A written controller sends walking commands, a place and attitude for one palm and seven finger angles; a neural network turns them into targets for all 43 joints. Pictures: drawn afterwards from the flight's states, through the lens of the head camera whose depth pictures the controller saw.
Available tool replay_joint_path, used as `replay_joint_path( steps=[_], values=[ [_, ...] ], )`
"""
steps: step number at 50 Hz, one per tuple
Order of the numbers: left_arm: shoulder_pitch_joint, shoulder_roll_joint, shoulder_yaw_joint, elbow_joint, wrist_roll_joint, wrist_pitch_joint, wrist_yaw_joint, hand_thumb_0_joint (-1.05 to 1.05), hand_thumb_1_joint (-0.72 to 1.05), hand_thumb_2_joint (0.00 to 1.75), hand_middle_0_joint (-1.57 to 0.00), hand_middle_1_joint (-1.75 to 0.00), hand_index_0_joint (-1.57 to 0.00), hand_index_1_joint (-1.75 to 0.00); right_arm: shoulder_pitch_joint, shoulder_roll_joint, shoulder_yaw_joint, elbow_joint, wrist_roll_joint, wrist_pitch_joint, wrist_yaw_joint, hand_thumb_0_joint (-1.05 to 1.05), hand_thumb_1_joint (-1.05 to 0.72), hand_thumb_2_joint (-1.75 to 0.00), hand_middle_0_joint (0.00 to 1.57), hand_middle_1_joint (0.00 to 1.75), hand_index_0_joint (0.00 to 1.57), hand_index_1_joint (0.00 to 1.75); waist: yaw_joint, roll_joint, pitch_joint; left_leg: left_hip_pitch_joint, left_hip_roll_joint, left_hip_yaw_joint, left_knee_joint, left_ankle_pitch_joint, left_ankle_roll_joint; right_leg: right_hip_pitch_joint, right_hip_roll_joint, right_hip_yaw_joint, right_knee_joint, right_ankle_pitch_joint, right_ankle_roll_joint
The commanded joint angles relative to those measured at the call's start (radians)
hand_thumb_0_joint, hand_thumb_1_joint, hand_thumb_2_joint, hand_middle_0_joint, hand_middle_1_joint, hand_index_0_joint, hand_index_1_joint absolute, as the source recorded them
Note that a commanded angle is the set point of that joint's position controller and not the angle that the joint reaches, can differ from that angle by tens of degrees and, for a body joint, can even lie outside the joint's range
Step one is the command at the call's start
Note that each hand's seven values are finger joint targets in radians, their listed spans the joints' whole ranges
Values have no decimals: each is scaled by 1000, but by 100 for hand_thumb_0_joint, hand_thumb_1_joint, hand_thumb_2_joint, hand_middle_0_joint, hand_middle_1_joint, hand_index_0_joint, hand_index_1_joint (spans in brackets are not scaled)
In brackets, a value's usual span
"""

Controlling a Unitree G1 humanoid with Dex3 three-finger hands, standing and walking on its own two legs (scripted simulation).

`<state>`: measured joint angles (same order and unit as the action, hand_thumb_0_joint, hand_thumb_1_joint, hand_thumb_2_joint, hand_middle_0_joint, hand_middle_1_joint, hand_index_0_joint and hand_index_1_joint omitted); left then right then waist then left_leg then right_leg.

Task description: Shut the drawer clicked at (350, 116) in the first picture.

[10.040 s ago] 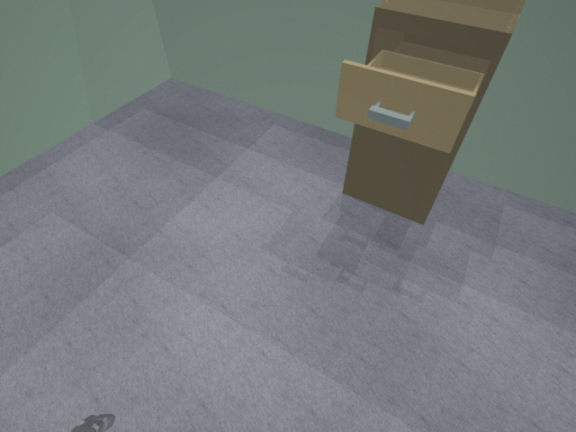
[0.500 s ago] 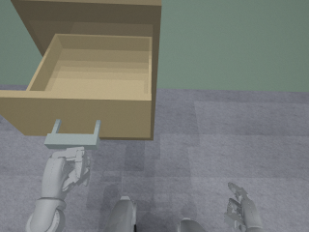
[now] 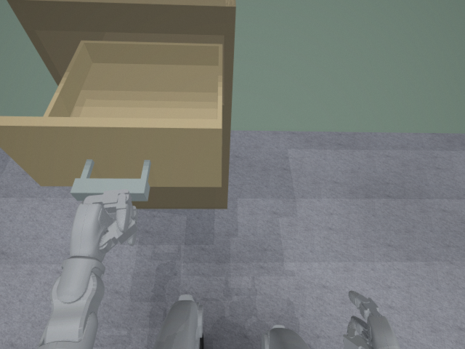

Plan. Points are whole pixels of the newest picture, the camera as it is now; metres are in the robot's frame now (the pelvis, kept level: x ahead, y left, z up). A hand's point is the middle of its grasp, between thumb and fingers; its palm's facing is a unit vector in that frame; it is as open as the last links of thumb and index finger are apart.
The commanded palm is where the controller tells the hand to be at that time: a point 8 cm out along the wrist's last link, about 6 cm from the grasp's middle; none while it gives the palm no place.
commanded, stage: push the drawer shut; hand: left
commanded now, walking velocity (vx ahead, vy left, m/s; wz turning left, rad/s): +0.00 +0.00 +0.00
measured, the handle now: (115, 177) +0.39 +0.23 +0.04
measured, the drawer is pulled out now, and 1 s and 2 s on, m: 0.25 0.13 0.01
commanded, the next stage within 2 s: none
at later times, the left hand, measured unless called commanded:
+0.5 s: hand (138, 186) +0.38 +0.19 +0.04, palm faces +0.04 -1.00 -0.05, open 3.0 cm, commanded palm +0.36 +0.23 +0.05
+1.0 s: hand (144, 158) +0.43 +0.19 +0.04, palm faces +0.05 -1.00 -0.05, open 3.1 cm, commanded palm +0.42 +0.23 +0.05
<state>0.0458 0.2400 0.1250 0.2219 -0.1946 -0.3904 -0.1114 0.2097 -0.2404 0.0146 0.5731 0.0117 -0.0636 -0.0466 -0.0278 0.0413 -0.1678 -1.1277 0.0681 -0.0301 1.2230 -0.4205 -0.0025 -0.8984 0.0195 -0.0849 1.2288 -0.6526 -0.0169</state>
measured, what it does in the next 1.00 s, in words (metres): stands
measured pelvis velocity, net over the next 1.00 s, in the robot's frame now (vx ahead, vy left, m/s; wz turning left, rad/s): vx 0.00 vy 0.00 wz -0.03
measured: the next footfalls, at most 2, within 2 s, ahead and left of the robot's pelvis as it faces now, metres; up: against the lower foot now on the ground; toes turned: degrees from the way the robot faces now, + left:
none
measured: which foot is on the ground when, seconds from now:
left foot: down 0.00-1.00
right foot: down 0.00-1.00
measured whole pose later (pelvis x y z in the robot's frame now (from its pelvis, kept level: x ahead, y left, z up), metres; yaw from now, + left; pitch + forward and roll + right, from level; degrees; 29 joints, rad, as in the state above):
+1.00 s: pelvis +0.00 +0.00 +0.00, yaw -2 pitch +21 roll -3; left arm -0.52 0.33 0.29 0.82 -0.13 -0.46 -0.15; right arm 0.28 -0.25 0.01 0.65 0.00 0.03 -0.02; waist -0.08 0.03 -0.15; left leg -1.17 0.08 -0.01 1.22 -0.42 0.00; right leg -0.96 0.03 -0.06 1.22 -0.64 -0.01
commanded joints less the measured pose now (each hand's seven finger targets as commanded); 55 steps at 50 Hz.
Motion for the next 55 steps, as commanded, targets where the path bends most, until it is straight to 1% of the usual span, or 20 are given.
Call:
replay_joint_path(
  steps=[1, 3, 7, 10, 13, 14, 21, 27, 32, 34, 36, 38, 41, 43, 46, 47, 48, 50, 53, 55],
  values=[
    [-281, 135, 82, -157, -18, -74, 4, 0, 90, 90, -140, -160, -140, -160, -8, -141, -59, -115, 2, -35, -10, 0, -90, -90, 20, 30, 20, 30, -32, 19, -273, 416, -29, -12, -152, 87, 34, -54, 19, 44, -240, 233, 1],
    [-313, 146, 90, -144, -13, -82, 5, 0, 90, 90, -140, -160, -140, -160, -4, -145, -61, -113, 1, -34, -10, 0, -90, -90, 20, 30, 20, 30, -29, 37, -286, 430, -27, -15, -152, 91, 33, -63, 20, 41, -233, 234, -2],
    [-364, 139, 92, -90, -16, -88, 2, 0, 90, 90, -140, -160, -140, -160, 4, -145, -61, -104, 2, -29, -8, 0, -90, -90, 20, 30, 20, 30, -32, 13, -295, 435, -28, -10, -154, 105, 31, -52, 19, 46, -239, 253, 1],
    [-432, 158, 108, -36, -14, -90, -1, 0, 90, 90, -140, -160, -140, -160, 14, -148, -61, -90, 2, -21, -8, 0, -90, -90, 20, 30, 20, 30, -40, 10, -285, 419, -28, -8, -148, 95, 33, -56, 19, 52, -243, 249, 3],
    [-451, 187, 136, -6, -10, -97, -5, 0, 90, 90, -140, -160, -140, -160, 29, -153, -64, -85, 1, -17, -8, 0, -90, -90, 20, 30, 20, 30, -31, 17, -317, 433, -27, -7, -147, 121, 32, -45, 21, 53, -236, 270, 1],
    [-476, 167, 117, 0, -7, -98, -7, 0, 90, 90, -140, -160, -140, -160, 27, -150, -63, -83, 2, -14, -6, 0, -90, -90, 20, 30, 20, 30, -36, 48, -319, 458, -26, -9, -152, 124, 29, -65, 20, 48, -233, 271, 0],
    [-626, 194, 132, 125, 2, -95, -11, 0, 90, 90, -140, -160, -140, -160, 57, -158, -63, -59, 1, 5, -6, 0, -90, -90, 20, 30, 20, 30, -58, 10, -304, 436, -27, -10, -144, 108, 31, -73, 22, 53, -242, 264, 3],
    [-678, 236, 173, 197, 5, -96, -24, 0, 90, 90, -140, -160, -140, -160, 86, -161, -65, -48, -2, 23, -2, 0, -90, -90, 20, 30, 20, 30, -44, 35, -356, 468, -25, -11, -140, 170, 27, -57, 25, 53, -233, 317, -2],
    [-759, 224, 160, 239, 12, -100, -21, 0, 90, 90, -140, -160, -140, -160, 103, -163, -69, -37, -3, 36, 6, 0, -90, -90, 20, 30, 20, 30, -61, 36, -356, 486, -22, -18, -138, 175, 27, -87, 27, 47, -231, 315, -1],
    [-770, 243, 177, 257, 19, -107, -17, 0, 90, 90, -140, -160, -140, -160, 112, -166, -70, -34, -5, 42, 8, 0, -90, -90, 20, 30, 20, 30, -58, 50, -366, 494, -23, -19, -134, 188, 26, -93, 28, 47, -226, 322, -2],
    [-778, 267, 198, 283, 22, -110, -17, 0, 90, 90, -140, -160, -140, -160, 120, -167, -71, -29, -7, 49, 9, 0, -90, -90, 20, 30, 20, 30, -57, 22, -369, 477, -23, -16, -132, 196, 27, -73, 29, 50, -225, 339, -1],
    [-818, 259, 189, 286, 24, -118, -18, 0, 90, 90, -140, -160, -140, -160, 126, -166, -70, -29, -9, 51, 11, 0, -90, -90, 20, 30, 20, 30, -62, 47, -376, 480, -25, -16, -125, 198, 29, -83, 30, 49, -217, 336, -3],
    [-846, 286, 212, 324, 30, -121, -20, 0, 90, 90, -140, -160, -140, -160, 138, -168, -71, -23, -9, 61, 12, 0, -90, -90, 20, 30, 20, 30, -62, 29, -378, 473, -23, -15, -123, 203, 27, -76, 30, 52, -220, 346, -1],
    [-915, 270, 187, 328, 35, -129, -23, 0, 90, 90, -140, -160, -140, -160, 144, -168, -70, -16, -11, 64, 13, 0, -90, -90, 20, 30, 20, 30, -78, 69, -378, 489, -23, -21, -118, 195, 28, -109, 31, 49, -213, 327, -4],
    [-934, 280, 202, 376, 39, -128, -21, 0, 90, 90, -140, -160, -140, -160, 154, -170, -72, -10, -13, 71, 14, 0, -90, -90, 20, 30, 20, 30, -80, 47, -392, 493, -22, -20, -115, 196, 28, -110, 33, 50, -219, 327, -1],
    [-954, 305, 221, 398, 39, -128, -21, 0, 90, 90, -140, -160, -140, -160, 157, -172, -71, -5, -13, 75, 12, 0, -90, -90, 20, 30, 20, 30, -84, 22, -377, 466, -23, -16, -111, 183, 31, -101, 32, 55, -225, 325, 1],
    [-977, 333, 236, 410, 43, -133, -23, 0, 90, 90, -140, -160, -140, -160, 162, -175, -68, -2, -14, 76, 10, 0, -90, -90, 20, 30, 20, 30, -82, 46, -370, 463, -22, -21, -108, 184, 31, -111, 34, 55, -216, 320, -3],
    [-1007, 311, 221, 410, 46, -141, -28, 0, 90, 90, -140, -160, -140, -160, 162, -169, -69, 0, -15, 78, 13, 0, -90, -90, 20, 30, 20, 30, -81, 78, -400, 496, -22, -21, -106, 196, 28, -127, 33, 53, -213, 321, -3],
    [-1032, 345, 249, 469, 46, -141, -33, 0, 90, 90, -140, -160, -140, -160, 175, -175, -66, 5, -18, 85, 13, 0, -90, -90, 20, 30, 20, 30, -91, 41, -392, 458, -22, -20, -95, 188, 35, -117, 37, 55, -210, 322, -2],
    [-1073, 360, 254, 471, 53, -149, -37, 0, 90, 90, -140, -160, -140, -160, 178, -174, -67, 9, -18, 89, 13, 0, -90, -90, 20, 30, 20, 30, -89, 67, -415, 470, -21, -21, -90, 203, 32, -123, 37, 57, -202, 332, -2]
  ],
)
